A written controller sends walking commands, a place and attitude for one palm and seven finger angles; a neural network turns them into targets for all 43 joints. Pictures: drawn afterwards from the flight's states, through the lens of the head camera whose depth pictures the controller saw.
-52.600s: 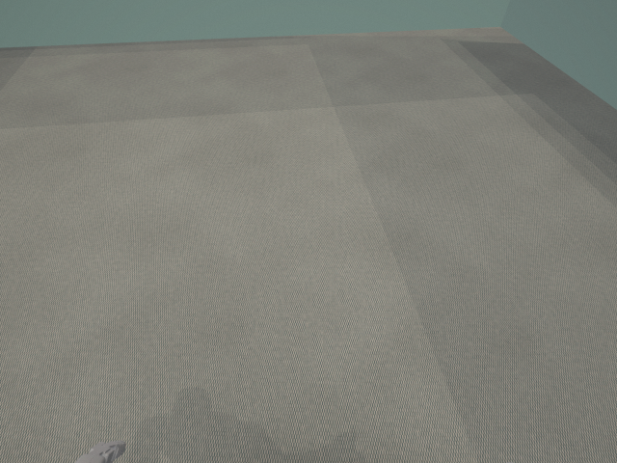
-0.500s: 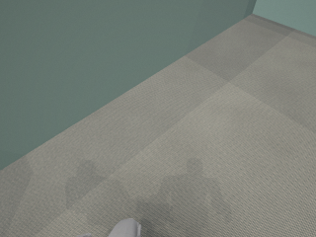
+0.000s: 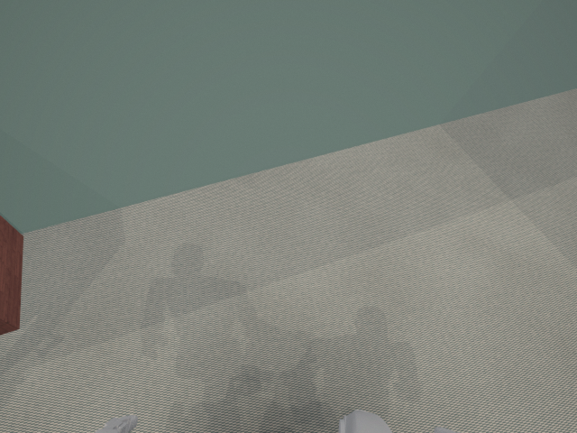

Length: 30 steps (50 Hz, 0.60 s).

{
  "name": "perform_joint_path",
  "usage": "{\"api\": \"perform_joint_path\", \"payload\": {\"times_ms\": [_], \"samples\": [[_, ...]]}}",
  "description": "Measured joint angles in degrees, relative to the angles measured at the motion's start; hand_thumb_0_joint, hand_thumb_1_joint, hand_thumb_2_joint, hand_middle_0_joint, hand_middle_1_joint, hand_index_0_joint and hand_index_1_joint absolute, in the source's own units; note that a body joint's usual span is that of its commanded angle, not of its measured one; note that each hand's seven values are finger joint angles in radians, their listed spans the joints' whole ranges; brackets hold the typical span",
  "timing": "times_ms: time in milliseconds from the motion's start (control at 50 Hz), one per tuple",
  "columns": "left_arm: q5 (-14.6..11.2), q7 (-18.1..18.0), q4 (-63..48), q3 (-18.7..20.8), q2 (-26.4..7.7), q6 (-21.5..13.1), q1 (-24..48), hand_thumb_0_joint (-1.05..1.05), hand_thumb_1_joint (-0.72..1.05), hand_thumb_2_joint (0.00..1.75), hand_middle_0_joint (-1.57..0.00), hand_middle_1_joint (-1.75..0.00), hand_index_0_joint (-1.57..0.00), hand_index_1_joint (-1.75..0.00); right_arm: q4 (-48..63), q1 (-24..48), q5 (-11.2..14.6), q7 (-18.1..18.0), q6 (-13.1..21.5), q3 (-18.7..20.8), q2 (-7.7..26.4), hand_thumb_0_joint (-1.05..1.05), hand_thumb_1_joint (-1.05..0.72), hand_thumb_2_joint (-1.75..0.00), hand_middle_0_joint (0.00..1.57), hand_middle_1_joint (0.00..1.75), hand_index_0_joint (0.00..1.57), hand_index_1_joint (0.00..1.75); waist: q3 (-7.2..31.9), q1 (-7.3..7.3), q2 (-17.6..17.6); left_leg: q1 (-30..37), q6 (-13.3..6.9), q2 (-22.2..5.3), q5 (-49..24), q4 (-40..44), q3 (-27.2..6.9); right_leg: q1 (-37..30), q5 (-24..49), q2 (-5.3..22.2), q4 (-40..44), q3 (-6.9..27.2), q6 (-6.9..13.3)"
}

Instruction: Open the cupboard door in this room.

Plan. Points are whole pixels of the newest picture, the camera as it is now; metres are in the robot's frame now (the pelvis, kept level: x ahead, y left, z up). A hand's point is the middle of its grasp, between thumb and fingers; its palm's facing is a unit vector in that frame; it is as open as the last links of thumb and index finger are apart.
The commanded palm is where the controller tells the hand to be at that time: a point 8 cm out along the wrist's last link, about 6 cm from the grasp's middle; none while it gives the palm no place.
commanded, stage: turn to face it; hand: left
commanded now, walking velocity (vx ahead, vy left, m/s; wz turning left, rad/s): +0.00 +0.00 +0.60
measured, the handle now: out of the picture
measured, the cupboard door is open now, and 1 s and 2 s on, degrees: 46 46 46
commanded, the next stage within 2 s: take the last steps up to it in 1.98 s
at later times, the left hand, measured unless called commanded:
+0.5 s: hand out of the picture +0.03 +0.14 -0.15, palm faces +0.33 -0.91 -0.26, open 7.3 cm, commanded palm none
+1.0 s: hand out of the picture -0.02 +0.20 -0.16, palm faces +0.58 -0.78 -0.25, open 7.4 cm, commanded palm none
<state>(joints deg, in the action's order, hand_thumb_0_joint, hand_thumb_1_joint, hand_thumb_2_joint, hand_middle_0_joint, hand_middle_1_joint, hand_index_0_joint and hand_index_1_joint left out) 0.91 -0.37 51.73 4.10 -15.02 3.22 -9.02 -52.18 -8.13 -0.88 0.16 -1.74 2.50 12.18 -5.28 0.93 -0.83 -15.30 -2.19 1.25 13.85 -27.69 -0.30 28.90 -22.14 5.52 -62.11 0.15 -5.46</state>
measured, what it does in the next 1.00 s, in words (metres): steps on the spot, turning left: right foot, then left foot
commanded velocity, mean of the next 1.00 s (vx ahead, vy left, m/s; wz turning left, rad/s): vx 0.00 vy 0.00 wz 0.60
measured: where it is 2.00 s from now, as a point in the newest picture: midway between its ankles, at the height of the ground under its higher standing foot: outside the picture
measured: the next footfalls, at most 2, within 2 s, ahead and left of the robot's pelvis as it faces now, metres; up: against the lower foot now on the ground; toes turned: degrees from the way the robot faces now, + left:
right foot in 0.20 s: +0.05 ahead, -0.15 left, +0.00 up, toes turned +4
left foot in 0.66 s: +0.02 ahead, +0.08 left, +0.00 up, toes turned +31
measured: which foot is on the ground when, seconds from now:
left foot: down 0.00-0.20, up 0.22-0.64, down 0.66-1.00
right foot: up 0.00-0.18, down 0.20-0.66, up 0.68-1.00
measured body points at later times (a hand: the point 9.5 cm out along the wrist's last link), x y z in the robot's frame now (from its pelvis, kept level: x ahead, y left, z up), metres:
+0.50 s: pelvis +0.01 -0.07 +0.00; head +0.07 -0.07 +0.45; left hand +0.01 +0.19 -0.13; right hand +0.16 -0.30 -0.16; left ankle -0.03 +0.08 -0.67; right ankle +0.01 -0.16 -0.74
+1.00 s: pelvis +0.01 -0.04 +0.00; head +0.04 +0.00 +0.45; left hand -0.05 +0.24 -0.14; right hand +0.22 -0.20 -0.13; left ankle -0.02 +0.05 -0.74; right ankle +0.10 -0.18 -0.67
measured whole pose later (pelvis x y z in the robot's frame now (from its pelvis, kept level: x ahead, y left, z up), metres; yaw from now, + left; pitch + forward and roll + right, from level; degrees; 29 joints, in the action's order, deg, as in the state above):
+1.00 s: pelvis +0.01 -0.04 +0.00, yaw +35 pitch +1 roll -1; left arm 1.0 -0.4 51.0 3.9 -14.5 3.3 -8.1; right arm -52.7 -10.1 -1.0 0.4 -1.9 2.8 12.0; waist -4.5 -0.2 -0.4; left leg -16.4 -2.7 2.3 11.6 -26.8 -2.8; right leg 27.8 -21.7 4.6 -57.3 0.7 -5.6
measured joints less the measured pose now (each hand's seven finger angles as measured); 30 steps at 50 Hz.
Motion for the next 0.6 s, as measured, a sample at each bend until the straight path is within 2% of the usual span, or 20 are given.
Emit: {"api": "perform_joint_path", "payload": {"times_ms": [140,180,200,240,260,320,360,420,480,600], "samples": [[-0.46,-0.09,-1.64,-0.70,1.23,-0.40,3.12,0.01,0.91,0.90,-0.19,-0.30,-0.20,-0.30,-1.12,-3.19,-0.34,0.14,-0.65,0.86,0.09,0.01,-0.90,-0.90,0.20,0.30,0.20,0.30,-0.02,-2.36,1.89,-1.80,1.90,0.42,-0.03,-1.11,-4.21,-5.82,-1.49,-2.83,16.17,-0.24,0.47],[-0.68,-0.07,-2.22,-1.06,1.79,-1.13,3.40,0.01,0.91,0.90,-0.19,-0.30,-0.20,-0.30,-1.43,-3.96,-0.12,0.05,-1.05,1.34,0.49,0.01,-0.90,-0.90,0.20,0.30,0.20,0.30,0.16,-2.82,2.56,-3.16,2.85,0.85,0.88,-3.22,-5.57,-9.85,2.51,-3.92,24.87,-0.97,0.92],[-0.60,-0.13,-2.54,-1.23,2.06,-1.75,3.24,0.01,0.91,0.90,-0.19,-0.30,-0.20,-0.30,-1.53,-4.43,0.16,0.06,-1.21,1.61,0.77,0.01,-0.90,-0.90,0.20,0.30,0.20,0.30,0.48,-2.78,2.74,-4.19,3.34,1.25,1.75,-5.06,-6.10,-11.75,4.80,-3.95,29.05,-1.41,2.10],[-0.22,-0.46,-2.47,-1.80,3.37,-2.56,3.18,0.01,0.91,0.90,-0.20,-0.30,-0.20,-0.30,-2.31,-4.02,0.42,0.03,-1.82,2.39,1.79,0.01,-0.90,-0.90,0.20,0.29,0.20,0.30,-0.29,-2.94,4.08,-7.57,3.89,1.53,11.03,-15.41,-5.65,-12.17,3.73,-3.94,28.08,-2.93,5.28],[-0.17,-0.61,-2.38,-2.16,4.00,-2.71,2.89,0.01,0.91,0.90,-0.20,-0.30,-0.20,-0.30,-2.59,-3.91,0.35,0.10,-2.10,2.66,2.28,0.01,-0.90,-0.90,0.20,0.29,0.20,0.30,-0.51,-3.22,4.40,-9.65,4.08,1.69,13.36,-22.24,-4.71,-12.85,3.04,-3.48,28.11,-3.84,6.19],[-0.36,-0.96,-1.93,-2.76,5.37,-2.48,1.45,0.01,0.91,0.90,-0.20,-0.30,-0.20,-0.30,-3.21,-3.38,0.19,0.53,-2.79,3.10,3.18,0.01,-0.91,-0.90,0.20,0.29,0.20,0.30,-0.68,-3.70,4.36,-13.81,5.29,0.37,12.10,-36.87,-1.42,-15.52,3.07,-2.15,30.52,-6.12,6.93],[-0.43,-1.04,-1.55,-2.89,5.82,-2.40,0.53,0.01,0.91,0.90,-0.20,-0.30,-0.20,-0.30,-3.32,-2.97,0.21,0.83,-2.98,3.04,3.22,0.01,-0.91,-0.90,0.20,0.29,0.20,0.30,-0.72,-4.01,3.69,-14.62,6.01,-0.93,10.23,-39.54,-0.08,-17.11,3.57,-1.33,32.21,-7.79,6.93],[-0.41,-1.02,-1.20,-2.94,6.11,-2.69,-0.77,0.01,0.91,0.90,-0.20,-0.30,-0.20,-0.30,-3.38,-2.10,0.28,1.11,-3.20,2.73,2.97,0.01,-0.91,-0.90,0.20,0.29,0.20,0.30,-0.95,-3.76,2.41,-14.08,6.64,-2.47,9.25,-37.10,1.03,-18.81,3.75,-0.28,33.68,-10.40,6.95],[-0.32,-1.17,-1.13,-2.39,5.56,-2.98,-1.92,0.00,0.92,0.90,-0.20,-0.30,-0.20,-0.30,-3.38,-0.73,0.29,1.26,-3.40,2.48,2.78,0.01,-0.91,-0.90,0.19,0.29,0.20,0.30,-1.34,-2.82,1.55,-12.58,6.69,-3.39,9.39,-31.67,1.98,-19.77,3.17,0.50,33.65,-13.11,6.84],[0.31,-0.84,-0.01,-1.31,3.04,-2.59,-4.39,0.00,0.91,0.90,-0.20,-0.30,-0.20,-0.30,-1.80,3.13,0.43,1.50,-2.71,1.87,2.24,0.01,-0.91,-0.90,0.19,0.29,0.20,0.30,-2.09,-0.46,-0.34,-6.97,5.03,-3.08,10.35,-17.27,5.42,-19.33,0.07,2.68,29.19,-17.49,5.61]]}}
